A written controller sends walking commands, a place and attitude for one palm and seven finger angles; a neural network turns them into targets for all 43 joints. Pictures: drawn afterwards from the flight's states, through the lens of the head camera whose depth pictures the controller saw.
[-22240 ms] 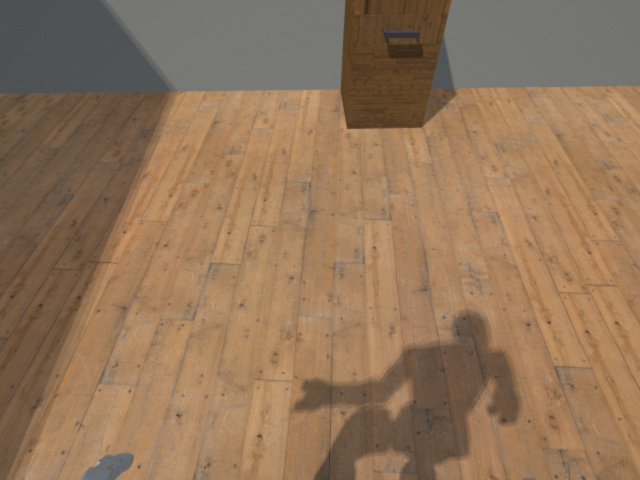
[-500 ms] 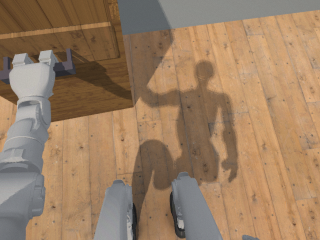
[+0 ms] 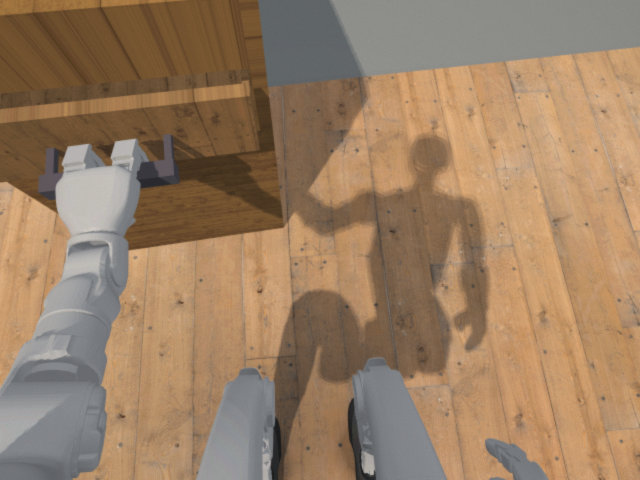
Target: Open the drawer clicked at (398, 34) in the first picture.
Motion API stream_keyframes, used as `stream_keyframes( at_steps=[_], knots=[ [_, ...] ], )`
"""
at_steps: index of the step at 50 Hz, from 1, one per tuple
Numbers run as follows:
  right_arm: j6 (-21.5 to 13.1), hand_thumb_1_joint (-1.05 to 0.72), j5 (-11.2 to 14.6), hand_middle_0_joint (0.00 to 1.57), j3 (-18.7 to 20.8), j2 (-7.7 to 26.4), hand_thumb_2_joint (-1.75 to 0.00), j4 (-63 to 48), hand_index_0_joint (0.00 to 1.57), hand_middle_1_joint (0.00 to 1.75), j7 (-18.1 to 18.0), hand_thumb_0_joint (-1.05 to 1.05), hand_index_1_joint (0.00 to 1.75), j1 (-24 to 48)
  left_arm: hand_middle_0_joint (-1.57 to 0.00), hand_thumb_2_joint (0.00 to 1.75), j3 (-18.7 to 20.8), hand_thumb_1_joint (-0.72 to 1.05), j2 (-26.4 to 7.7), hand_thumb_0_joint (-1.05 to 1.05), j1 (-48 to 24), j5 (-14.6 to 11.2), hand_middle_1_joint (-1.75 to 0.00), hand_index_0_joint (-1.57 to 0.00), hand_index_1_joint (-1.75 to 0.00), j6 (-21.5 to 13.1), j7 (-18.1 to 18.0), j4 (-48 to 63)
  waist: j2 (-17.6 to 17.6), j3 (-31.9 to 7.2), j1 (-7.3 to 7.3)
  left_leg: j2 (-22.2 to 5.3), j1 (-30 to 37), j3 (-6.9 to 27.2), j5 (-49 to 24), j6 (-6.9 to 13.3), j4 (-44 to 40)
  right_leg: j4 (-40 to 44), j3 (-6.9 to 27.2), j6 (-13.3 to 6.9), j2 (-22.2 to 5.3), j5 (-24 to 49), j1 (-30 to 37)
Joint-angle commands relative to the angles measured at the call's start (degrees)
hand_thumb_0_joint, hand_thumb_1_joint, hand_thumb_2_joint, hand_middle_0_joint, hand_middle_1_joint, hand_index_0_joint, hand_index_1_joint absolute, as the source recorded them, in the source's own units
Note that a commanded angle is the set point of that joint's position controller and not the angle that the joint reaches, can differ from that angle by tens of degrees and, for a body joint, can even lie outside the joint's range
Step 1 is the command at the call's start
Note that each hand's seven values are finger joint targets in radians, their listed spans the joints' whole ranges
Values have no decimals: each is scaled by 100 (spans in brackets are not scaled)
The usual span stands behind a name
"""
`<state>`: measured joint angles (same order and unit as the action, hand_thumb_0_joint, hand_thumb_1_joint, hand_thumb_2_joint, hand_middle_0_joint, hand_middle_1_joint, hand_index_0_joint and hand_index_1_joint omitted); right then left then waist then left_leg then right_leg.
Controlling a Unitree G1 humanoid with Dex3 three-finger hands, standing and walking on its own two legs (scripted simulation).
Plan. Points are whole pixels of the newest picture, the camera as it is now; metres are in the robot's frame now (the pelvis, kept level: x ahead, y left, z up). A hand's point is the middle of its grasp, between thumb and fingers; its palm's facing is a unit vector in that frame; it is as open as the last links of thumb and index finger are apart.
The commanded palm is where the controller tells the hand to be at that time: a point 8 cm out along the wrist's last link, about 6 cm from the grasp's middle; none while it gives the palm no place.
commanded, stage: pull the drawer open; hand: left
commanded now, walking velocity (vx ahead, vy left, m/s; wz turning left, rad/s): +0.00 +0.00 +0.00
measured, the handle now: (111, 164) +0.51 +0.27 -0.06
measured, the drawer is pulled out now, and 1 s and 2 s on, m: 0.04 0.10 0.14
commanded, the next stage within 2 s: none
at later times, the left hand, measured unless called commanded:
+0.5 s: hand (123, 238) +0.41 +0.25 -0.08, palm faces -0.03 -0.04 -1.00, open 6.1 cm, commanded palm +0.38 +0.24 -0.03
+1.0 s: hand (123, 256) +0.39 +0.25 -0.08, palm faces -0.03 -0.04 -1.00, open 6.2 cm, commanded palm +0.35 +0.24 -0.03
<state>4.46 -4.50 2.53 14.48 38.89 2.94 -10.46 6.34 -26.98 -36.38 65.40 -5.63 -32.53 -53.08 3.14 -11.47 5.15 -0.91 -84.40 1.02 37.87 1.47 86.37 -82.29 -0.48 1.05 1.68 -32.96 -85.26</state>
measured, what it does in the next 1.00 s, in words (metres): stands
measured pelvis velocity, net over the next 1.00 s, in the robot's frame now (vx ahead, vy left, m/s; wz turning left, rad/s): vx -0.01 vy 0.00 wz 0.01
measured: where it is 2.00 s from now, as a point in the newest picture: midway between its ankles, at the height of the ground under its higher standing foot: (316, 469)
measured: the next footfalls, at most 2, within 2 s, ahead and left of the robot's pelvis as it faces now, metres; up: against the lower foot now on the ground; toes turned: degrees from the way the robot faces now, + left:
none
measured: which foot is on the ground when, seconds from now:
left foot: down 0.00-1.00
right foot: down 0.00-1.00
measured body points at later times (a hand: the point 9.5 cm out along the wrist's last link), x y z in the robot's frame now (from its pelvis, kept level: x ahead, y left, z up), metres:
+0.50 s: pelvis -0.01 +0.00 +0.00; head +0.17 +0.00 +0.41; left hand +0.41 +0.25 -0.03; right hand +0.07 -0.27 -0.15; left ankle +0.00 +0.10 -0.57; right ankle +0.04 -0.13 -0.57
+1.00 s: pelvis -0.01 +0.00 +0.00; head +0.17 +0.00 +0.42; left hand +0.38 +0.25 -0.03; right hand +0.09 -0.27 -0.14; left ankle +0.00 +0.10 -0.57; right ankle +0.04 -0.13 -0.57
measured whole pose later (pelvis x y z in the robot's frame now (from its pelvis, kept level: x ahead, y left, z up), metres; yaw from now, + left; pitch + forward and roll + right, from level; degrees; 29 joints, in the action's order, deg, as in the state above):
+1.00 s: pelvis -0.01 +0.00 +0.00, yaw +1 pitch +33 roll -2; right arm 3.8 -3.9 3.3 14.0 39.6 2.7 -9.5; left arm 4.5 -22.3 -25.4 65.3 -4.2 -35.9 -46.6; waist 2.9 -12.2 3.3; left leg -0.7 -82.0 0.2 36.9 1.2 85.5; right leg -82.5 0.4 0.8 1.5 -32.3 -83.6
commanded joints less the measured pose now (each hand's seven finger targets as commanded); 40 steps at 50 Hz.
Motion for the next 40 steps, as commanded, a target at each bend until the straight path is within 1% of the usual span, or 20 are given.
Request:
stream_keyframes(
  at_steps=[1, 2, 5, 8, 10, 12, 13, 15, 19, 21, 24, 27, 28, 32, 33, 34, 35, 36, 38, 40],
  knots=[
    [-17, -90, -12, 20, 366, 900, -90, -219, 20, 30, -33, 0, 30, -1051, -40, 90, 267, 90, -1033, 0, -650, -45, -135, -40, -135, -151, -312, 926, 357, -3590, -139, -14, 2636, 66, -3606, 33, -876, 522, -311, -341, 61, 3002, 2159],
    [-24, -90, -10, 20, 369, 890, -90, -199, 20, 30, -24, 0, 30, -1038, -40, 90, 200, 90, -949, 0, -686, -67, -135, -40, -135, -141, -327, 906, 336, -3537, -99, -3, 2596, 48, -3535, 45, -878, 565, -297, -333, 64, 3014, 2181],
    [-16, -90, -1, 20, 375, 900, -90, -212, 20, 30, -12, 0, 30, -1007, -40, 90, 258, 90, -1012, 0, -633, -41, -135, -40, -135, -147, -361, 1067, 465, -3625, -172, -18, 2744, 105, -3590, 15, -929, 518, -320, -353, 63, 2915, 2111],
    [-21, -90, -7, 20, 383, 891, -90, -211, 20, 30, -16, 0, 30, -981, -40, 90, 222, 90, -901, 0, -550, -62, -135, -40, -135, -116, -404, 1077, 299, -3525, -118, -20, 2703, 103, -3518, 24, -948, 565, -320, -342, 61, 2879, 2127],
    [-37, -90, -1, 20, 382, 885, -90, -196, 20, 30, -18, 0, 30, -964, -40, 90, 247, 90, -935, 0, -494, -52, -135, -40, -135, -135, -434, 1080, 225, -3496, -154, -11, 2594, 79, -3373, 36, -941, 567, -308, -336, 71, 2820, 2161],
    [-44, -90, -2, 20, 396, 875, -90, -186, 20, 30, -15, 0, 30, -946, -40, 90, 173, 90, -815, 0, -467, -56, -135, -40, -135, -134, -472, 1140, 303, -3540, -152, 2, 2648, 62, -3357, 32, -958, 590, -298, -339, 62, 2804, 2168],
    [-47, -90, -8, 20, 386, 885, -90, -198, 20, 30, -15, 0, 30, -941, -40, 90, 303, 90, -968, 0, -440, -59, -135, -40, -135, -129, -483, 1192, 298, -3574, -199, 0, 2653, 85, -3358, 22, -975, 565, -295, -357, 62, 2784, 2201],
    [-60, -90, -3, 20, 394, 869, -90, -160, 20, 30, -20, 0, 30, -906, -40, 90, 190, 90, -841, 0, -495, -46, -135, -40, -135, -129, -513, 1143, 269, -3430, -145, 10, 2554, 48, -3182, 34, -956, 611, -285, -340, 66, 2666, 2120],
    [-73, -90, 4, 20, 375, 872, -90, -175, 20, 30, -21, 0, 30, -849, -40, 90, 228, 90, -889, 0, -406, 4, -135, -40, -135, -119, -558, 1124, 372, -3339, -197, 21, 2526, 74, -3000, 9, -1024, 597, -297, -363, 75, 2375, 2001],
    [-96, -90, 17, 20, 376, 866, -90, -155, 20, 30, -17, 0, 30, -815, -40, 90, 169, 90, -811, 0, -401, -5, -135, -40, -135, -83, -574, 965, 231, -3154, -154, 32, 2360, 44, -2769, 29, -1013, 651, -300, -354, 87, 2183, 1937],
    [-113, -90, 25, 20, 377, 873, -90, -172, 20, 30, -20, 0, 30, -793, -40, 90, 164, 90, -792, 0, -365, 2, -135, -40, -135, -68, -590, 960, 307, -3251, -204, 43, 2412, 63, -2700, 16, -1044, 626, -300, -358, 80, 2044, 1894],
    [-139, -90, 35, 20, 392, 869, -90, -173, 20, 30, -26, 0, 30, -768, -40, 90, 171, 90, -778, 0, -281, -6, -135, -40, -135, -35, -601, 988, 197, -3255, -216, 47, 2388, 42, -2671, 23, -1040, 656, -282, -350, 83, 2070, 1944],
    [-141, -90, 32, 20, 378, 869, -90, -192, 20, 30, -23, 0, 30, -767, -40, 90, 184, 90, -787, 0, -259, -26, -135, -40, -135, -25, -582, 1025, 311, -3309, -245, 52, 2426, 63, -2739, 12, -1071, 625, -289, -368, 79, 2100, 1965],
    [-149, -90, 61, 20, 388, 847, -90, -211, 20, 30, -36, 0, 30, -723, -40, 90, 123, 90, -703, 0, -89, -66, -135, -40, -135, 4, -565, 1111, 141, -3309, -252, 67, 2356, 13, -2667, 30, -1057, 674, -252, -345, 83, 2133, 2096],
    [-157, -90, 55, 20, 387, 852, -90, -221, 20, 30, -42, 0, 30, -717, -40, 90, 210, 90, -781, 0, -27, -75, -135, -40, -135, 4, -555, 1177, 213, -3341, -297, 56, 2442, 40, -2737, 15, -1090, 657, -267, -359, 82, 2161, 2090],
    [-150, -90, 65, 20, 390, 843, -90, -225, 20, 30, -38, 0, 30, -722, -40, 90, 132, 90, -683, 0, 49, -83, -135, -40, -135, 5, -553, 1209, 217, -3345, -287, 60, 2474, 28, -2775, 18, -1090, 668, -266, -350, 83, 2199, 2103],
    [-145, -90, 68, 20, 392, 855, -90, -241, 20, 30, -49, 0, 30, -706, -40, 90, 217, 90, -782, 0, 98, -78, -135, -40, -135, 9, -556, 1250, 202, -3370, -328, 61, 2486, 29, -2808, 11, -1087, 650, -255, -358, 83, 2225, 2117],
    [-150, -90, 67, 20, 393, 833, -90, -240, 20, 30, -50, 0, 30, -690, -40, 90, 84, 90, -601, 0, 127, -108, -135, -40, -135, 15, -553, 1280, 113, -3342, -269, 64, 2449, 11, -2776, 30, -1076, 693, -248, -342, 83, 2247, 2150],
    [-171, -90, 60, 20, 385, 834, -90, -253, 20, 30, -59, 0, 30, -668, -40, 90, 197, 90, -730, 0, 187, -108, -135, -40, -135, -3, -550, 1373, 115, -3358, -308, 64, 2405, 24, -2799, 23, -1079, 657, -239, -355, 83, 2310, 2221],
    [-169, -90, 74, 20, 389, 823, -90, -240, 20, 30, -61, 0, 30, -651, -40, 90, 50, 90, -559, 0, 182, -94, -135, -40, -135, 8, -569, 1352, 161, -3224, -275, 68, 2414, 12, -2728, 27, -1087, 697, -242, -349, 79, 2204, 2100]
  ],
)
